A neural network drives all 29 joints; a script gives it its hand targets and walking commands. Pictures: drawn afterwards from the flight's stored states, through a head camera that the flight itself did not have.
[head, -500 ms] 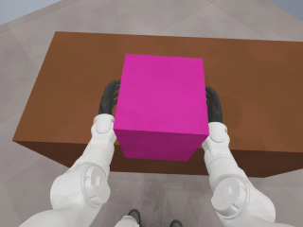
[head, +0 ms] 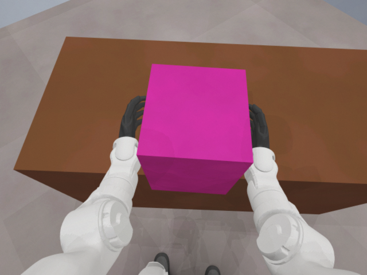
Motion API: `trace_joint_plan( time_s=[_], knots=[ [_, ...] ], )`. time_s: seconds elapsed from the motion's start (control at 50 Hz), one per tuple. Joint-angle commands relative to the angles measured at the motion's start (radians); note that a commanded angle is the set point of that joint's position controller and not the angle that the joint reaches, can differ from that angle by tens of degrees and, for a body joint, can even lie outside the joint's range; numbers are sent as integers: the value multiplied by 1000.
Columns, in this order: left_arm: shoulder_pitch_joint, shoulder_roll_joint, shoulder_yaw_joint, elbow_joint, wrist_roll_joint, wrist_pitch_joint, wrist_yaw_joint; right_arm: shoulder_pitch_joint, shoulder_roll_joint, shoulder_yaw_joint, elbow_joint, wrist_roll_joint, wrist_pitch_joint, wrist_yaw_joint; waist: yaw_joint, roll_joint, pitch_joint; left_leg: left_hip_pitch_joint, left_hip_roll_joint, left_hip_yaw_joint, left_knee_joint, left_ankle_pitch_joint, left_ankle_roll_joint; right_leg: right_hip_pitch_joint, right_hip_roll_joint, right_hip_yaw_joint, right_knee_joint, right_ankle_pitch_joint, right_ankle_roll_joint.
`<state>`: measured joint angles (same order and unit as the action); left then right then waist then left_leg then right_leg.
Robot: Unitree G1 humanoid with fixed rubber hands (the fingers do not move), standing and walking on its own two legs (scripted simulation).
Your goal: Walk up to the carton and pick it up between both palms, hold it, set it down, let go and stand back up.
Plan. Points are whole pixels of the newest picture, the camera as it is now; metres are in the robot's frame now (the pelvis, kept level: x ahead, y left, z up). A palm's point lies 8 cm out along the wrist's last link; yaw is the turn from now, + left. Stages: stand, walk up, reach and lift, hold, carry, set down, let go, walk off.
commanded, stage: reach and lift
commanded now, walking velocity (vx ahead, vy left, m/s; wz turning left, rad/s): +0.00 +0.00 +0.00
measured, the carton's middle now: (193, 136) +0.43 +0.02 -0.05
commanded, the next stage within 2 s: none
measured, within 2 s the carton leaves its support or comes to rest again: leaves its support in 1.06 s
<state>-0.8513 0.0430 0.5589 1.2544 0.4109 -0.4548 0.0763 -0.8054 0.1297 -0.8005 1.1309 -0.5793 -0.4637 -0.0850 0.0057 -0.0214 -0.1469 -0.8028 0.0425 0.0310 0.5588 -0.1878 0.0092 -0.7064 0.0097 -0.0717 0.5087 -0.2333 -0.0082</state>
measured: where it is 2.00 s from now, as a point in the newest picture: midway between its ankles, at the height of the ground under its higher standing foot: outside the picture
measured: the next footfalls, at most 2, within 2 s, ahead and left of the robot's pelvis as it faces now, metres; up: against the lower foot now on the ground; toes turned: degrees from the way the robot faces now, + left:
none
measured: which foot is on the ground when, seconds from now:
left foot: down 0.00-1.00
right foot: down 0.00-1.00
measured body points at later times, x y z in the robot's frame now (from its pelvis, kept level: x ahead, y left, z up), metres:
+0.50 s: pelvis +0.00 +0.00 +0.00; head +0.13 +0.02 +0.43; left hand +0.43 +0.17 -0.02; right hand +0.42 -0.13 -0.01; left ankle +0.02 +0.11 -0.72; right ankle -0.02 -0.12 -0.72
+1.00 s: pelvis +0.00 +0.00 -0.01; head +0.10 +0.01 +0.43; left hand +0.42 +0.17 -0.02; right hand +0.42 -0.13 -0.01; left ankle +0.02 +0.11 -0.72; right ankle -0.02 -0.12 -0.72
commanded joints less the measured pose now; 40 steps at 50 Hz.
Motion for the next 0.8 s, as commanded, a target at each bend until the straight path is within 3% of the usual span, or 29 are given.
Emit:
trace_joint_plan(
  time_s=[0.0, 0.02, 0.1, 0.16, 0.22, 0.3, 0.32, 0.44, 0.48, 0.5, 0.66, 0.7, 0.72, 0.78],
  knots=[
    [-507, -495, -200, 3, 47, -20, -72, -452, 477, 280, 84, -89, -58, 135, -1, 83, -676, 477, 5, 41, 32, 432, -57, 241, -1, -47, 10, 362, -9],
    [-512, -499, -209, 9, 46, -24, -71, -452, 478, 279, 97, -92, -61, 134, -14, 78, -681, 494, 7, 42, 37, 459, -54, 227, 7, -46, 5, 380, -7],
    [-512, -521, -236, 5, 43, -42, -62, -457, 491, 299, 99, -96, -80, 128, -11, 99, -734, 502, 6, 48, 44, 472, -66, 229, 9, -45, 8, 390, -5],
    [-519, -519, -244, 17, 23, -59, -66, -444, 494, 313, 143, -88, -98, 124, -16, 79, -726, 481, 8, 42, 47, 489, -65, 244, 7, -44, 23, 440, -7],
    [-495, -515, -235, 46, 35, -69, -68, -465, 493, 342, 152, -69, -112, 126, 6, 76, -719, 433, 1, 50, 39, 474, -61, 290, 3, -35, 28, 498, 2],
    [-532, -522, -270, 39, 1, -105, -70, -444, 505, 365, 192, -80, -135, 115, -10, 54, -747, 411, 4, 48, 32, 461, -68, 330, 7, -37, 41, 525, 6],
    [-537, -522, -265, 46, 2, -108, -71, -457, 509, 367, 193, -79, -139, 115, 4, 85, -751, 409, -3, 49, 27, 442, -68, 307, 1, -32, 35, 500, 5],
    [-545, -532, -308, 92, -36, -132, -73, -487, 493, 402, 216, -39, -160, 106, -1, 87, -759, 395, -3, 51, 49, 413, -68, 284, 13, -24, 51, 491, 11],
    [-523, -519, -300, 124, -38, -139, -77, -482, 492, 427, 232, -28, -158, 108, 17, 69, -724, 372, -6, 48, 40, 384, -64, 307, 14, -22, 55, 488, 15],
    [-531, -523, -303, 130, -41, -140, -81, -480, 499, 433, 247, -22, -156, 107, 7, 61, -726, 362, -9, 51, 36, 373, -66, 318, 14, -21, 54, 495, 18],
    [-566, -545, -384, 172, -131, -163, -90, -507, 488, 484, 282, 21, -156, 101, -3, 85, -767, 401, -5, 41, 53, 389, -70, 267, 27, -16, 60, 483, 8],
    [-594, -552, -410, 162, -152, -167, -83, -519, 499, 521, 295, 59, -148, 100, 8, 101, -783, 420, -3, 29, 68, 405, -76, 236, 33, -17, 71, 465, 5],
    [-595, -575, -435, 174, -171, -168, -81, -540, 489, 532, 284, 66, -149, 98, -10, 107, -798, 428, -3, 27, 81, 391, -80, 221, 38, -14, 72, 441, 3],
    [-607, -577, -461, 166, -207, -175, -80, -528, 519, 599, 306, 106, -132, 93, -4, 98, -785, 427, -11, 30, 104, 397, -77, 229, 42, -12, 85, 475, 8]
  ],
)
